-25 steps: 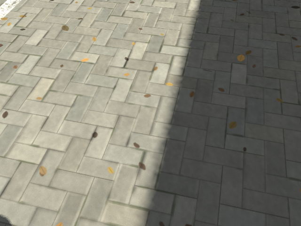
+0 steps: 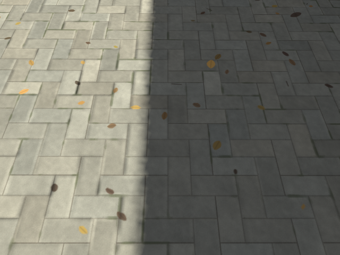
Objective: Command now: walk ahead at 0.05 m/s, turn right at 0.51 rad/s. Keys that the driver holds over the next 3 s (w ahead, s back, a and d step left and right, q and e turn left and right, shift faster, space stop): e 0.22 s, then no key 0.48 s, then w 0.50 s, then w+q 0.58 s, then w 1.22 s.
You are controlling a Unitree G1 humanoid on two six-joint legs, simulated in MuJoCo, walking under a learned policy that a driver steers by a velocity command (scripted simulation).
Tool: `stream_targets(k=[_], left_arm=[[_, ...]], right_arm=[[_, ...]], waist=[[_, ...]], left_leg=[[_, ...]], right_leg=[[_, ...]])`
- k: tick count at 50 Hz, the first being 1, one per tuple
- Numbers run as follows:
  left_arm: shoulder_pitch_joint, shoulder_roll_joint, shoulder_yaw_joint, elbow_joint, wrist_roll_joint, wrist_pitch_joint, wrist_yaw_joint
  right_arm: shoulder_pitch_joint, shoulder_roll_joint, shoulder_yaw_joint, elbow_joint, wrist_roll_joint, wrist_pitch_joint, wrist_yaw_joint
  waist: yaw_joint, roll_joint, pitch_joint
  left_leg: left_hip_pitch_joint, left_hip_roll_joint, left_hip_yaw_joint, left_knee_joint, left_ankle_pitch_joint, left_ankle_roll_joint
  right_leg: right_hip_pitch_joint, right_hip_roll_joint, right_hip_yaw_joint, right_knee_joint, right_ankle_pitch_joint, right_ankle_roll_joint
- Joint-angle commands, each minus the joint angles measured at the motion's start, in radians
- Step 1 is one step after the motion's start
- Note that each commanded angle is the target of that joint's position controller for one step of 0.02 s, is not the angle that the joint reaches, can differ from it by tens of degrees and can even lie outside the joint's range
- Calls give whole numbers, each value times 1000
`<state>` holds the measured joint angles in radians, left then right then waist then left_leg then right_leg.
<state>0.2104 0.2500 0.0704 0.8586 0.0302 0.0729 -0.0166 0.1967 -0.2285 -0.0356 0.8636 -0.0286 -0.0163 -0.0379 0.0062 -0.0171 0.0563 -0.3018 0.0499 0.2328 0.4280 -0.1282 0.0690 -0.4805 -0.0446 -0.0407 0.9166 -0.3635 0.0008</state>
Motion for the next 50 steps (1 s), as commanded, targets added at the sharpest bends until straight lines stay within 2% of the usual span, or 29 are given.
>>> stream_targets(k=[1,4,5,6,7,8,9,10,11,12,14,17,21,24,26,27,28,29,30,31,34,36,38,40,41,43,47,49,50], left_arm=[[32,54,7,-69,-4,2,-12],[33,57,9,-97,-12,-6,-15],[66,57,9,-92,-12,-14,-14],[101,80,16,-82,-10,-25,-10],[107,168,32,-95,0,-39,3],[110,296,64,-109,-1,-40,13],[130,250,63,-94,1,-39,25],[76,205,49,-100,-7,-39,31],[5,183,41,-119,-8,-37,31],[-37,161,34,-137,-15,-40,31],[-27,121,20,-144,-23,-49,26],[24,123,17,-125,-20,-59,29],[36,130,11,-107,-9,-56,33],[10,139,6,-96,-3,-54,30],[-28,133,-2,-87,-12,-52,33],[-36,121,-8,-82,-19,-53,36],[-18,74,-23,-85,-22,-59,34],[26,45,-28,-77,-32,-58,30],[15,69,-28,-47,-19,-50,32],[4,75,-28,-33,-15,-49,30],[-13,99,-22,1,-14,-60,24],[14,73,-31,43,-17,-66,29],[15,75,-28,61,-8,-65,31],[-19,65,-28,48,7,-65,21],[-32,55,-31,40,11,-71,15],[-26,60,-27,39,5,-86,5],[56,47,-23,72,-6,-115,-3],[208,57,-14,135,-2,-124,7],[320,114,-1,159,9,-134,18]], right_arm=[[-8,-159,-40,-57,-4,4,4],[-7,-187,-54,-56,0,20,10],[-9,-193,-58,-55,4,26,12],[24,-180,-62,-43,0,36,16],[65,-115,-52,-52,-2,47,27],[-18,-86,-40,-118,7,57,12],[-71,-109,-41,-123,3,67,7],[-52,-105,-43,-115,16,66,11],[-29,-111,-46,-100,20,56,14],[1,-128,-52,-82,4,51,18],[37,-126,-55,-65,-2,51,24],[17,-97,-44,-74,11,61,21],[-3,-92,-34,-81,14,68,14],[23,-92,-30,-72,25,62,5],[75,-75,-24,-50,26,52,-1],[100,-71,-19,-39,19,41,-3],[100,-113,-21,-40,-2,24,-8],[16,-188,-31,-56,5,18,-3],[-24,-142,-20,-58,11,15,11],[-43,-110,-9,-57,10,10,18],[-3,-115,-8,-25,19,6,9],[31,-105,-6,3,20,7,9],[60,-149,-25,22,17,20,12],[94,-181,-41,37,16,31,16],[99,-179,-46,44,17,30,17],[89,-165,-48,47,8,15,23],[22,-171,-57,46,22,-8,37],[-4,-146,-54,43,18,-9,40],[-40,-79,-34,18,10,-14,45]], waist=[[-4,142,-117],[-2,140,-115],[17,115,-115],[27,37,-99],[12,-221,-69],[37,-311,10],[46,-165,8],[7,-126,0],[-23,-108,-12],[-33,-123,-45],[-31,-81,-119],[-6,-77,-116],[24,-109,-94],[20,-110,-87],[-19,-84,-87],[-38,-53,-88],[-13,42,-105],[58,166,-72],[40,164,-67],[41,158,-58],[11,148,-39],[1,93,-59],[-17,117,-17],[-35,156,68],[-36,154,98],[-25,120,93],[29,106,54],[87,41,38],[131,-133,19]], left_leg=[[29,289,-180,-177,-75,143],[41,308,-163,-118,-101,104],[11,297,-133,-65,-103,63],[-36,260,-92,39,-139,0],[-175,136,9,308,-338,-83],[-335,-28,-86,449,-506,-124],[-322,-3,-195,578,-449,-122],[-309,0,-228,599,-356,-115],[-300,-2,-244,591,-281,-106],[-297,-13,-233,616,-236,-99],[-258,-25,-228,651,-224,-101],[-247,-18,-235,551,-238,-109],[-141,-26,-232,373,-282,-93],[-24,-48,-218,242,-297,-73],[93,-59,-204,41,-181,-57],[195,-34,-233,-109,-26,-47],[263,90,-377,-184,16,-27],[186,205,-495,-178,163,37],[88,219,-478,-163,145,69],[70,170,-439,-165,73,43],[98,84,-374,-177,-34,-10],[138,71,-366,-188,-158,-8],[136,77,-414,-218,-481,32],[113,183,-542,-306,-702,108],[97,234,-591,-340,-702,140],[137,258,-597,-357,-594,161],[60,162,-427,-287,-451,122],[-109,84,-342,-118,-480,94],[-234,0,-232,150,-429,57]], right_leg=[[118,5,-33,-86,-24,-13],[187,19,-55,-229,-33,-41],[261,33,-59,-337,23,-58],[320,22,11,-477,77,-78],[350,-196,329,-671,140,-127],[261,-357,569,-703,359,-269],[251,-313,482,-676,386,-294],[239,-242,392,-657,363,-265],[254,-177,329,-645,355,-227],[296,-148,287,-626,439,-217],[357,-138,254,-595,597,-225],[414,-152,266,-594,595,-232],[392,-162,291,-591,519,-238],[340,-162,309,-571,542,-232],[304,-139,307,-536,531,-197],[249,-119,300,-521,466,-151],[197,-64,266,-471,347,-96],[191,68,163,-481,144,-61],[304,59,143,-500,89,-48],[347,50,156,-535,154,-49],[351,16,180,-557,274,-45],[339,20,175,-576,218,-40],[246,84,107,-479,-2,-53],[111,99,31,-342,-78,-60],[77,64,21,-277,-48,-60],[24,25,33,-202,-64,-62],[249,49,-34,-404,41,-78],[501,78,-22,-531,42,-87],[599,-106,249,-686,-167,-118]])
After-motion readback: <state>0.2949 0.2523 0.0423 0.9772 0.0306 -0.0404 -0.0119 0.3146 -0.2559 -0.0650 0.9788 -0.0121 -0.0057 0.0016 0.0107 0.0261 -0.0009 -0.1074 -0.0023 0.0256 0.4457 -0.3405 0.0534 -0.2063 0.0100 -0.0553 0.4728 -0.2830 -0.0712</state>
